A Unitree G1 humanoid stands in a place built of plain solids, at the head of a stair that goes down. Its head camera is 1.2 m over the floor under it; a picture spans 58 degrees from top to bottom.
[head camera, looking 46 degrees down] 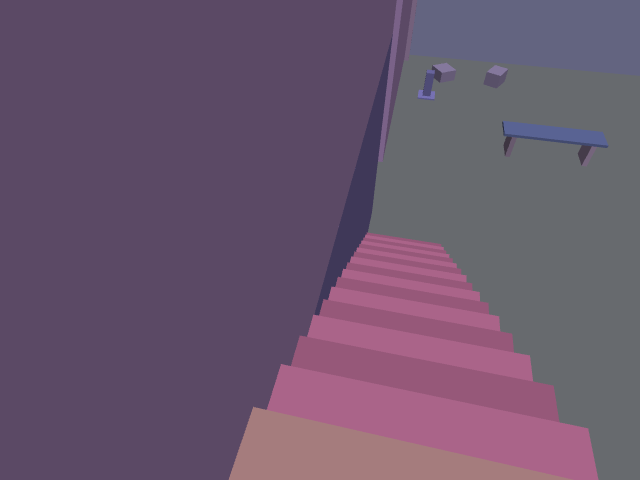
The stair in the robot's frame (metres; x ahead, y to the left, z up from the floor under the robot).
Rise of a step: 0.19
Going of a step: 0.24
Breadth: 1.00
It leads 13 degrees to the right of straight ahead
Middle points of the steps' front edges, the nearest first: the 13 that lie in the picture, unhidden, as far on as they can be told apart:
0.40 -0.30 0.00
0.63 -0.35 -0.19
0.86 -0.41 -0.37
1.09 -0.46 -0.56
1.32 -0.51 -0.75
1.55 -0.56 -0.93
1.78 -0.61 -1.12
2.01 -0.67 -1.31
2.24 -0.72 -1.49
2.47 -0.77 -1.68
2.70 -0.82 -1.87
2.93 -0.87 -2.06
3.16 -0.92 -2.24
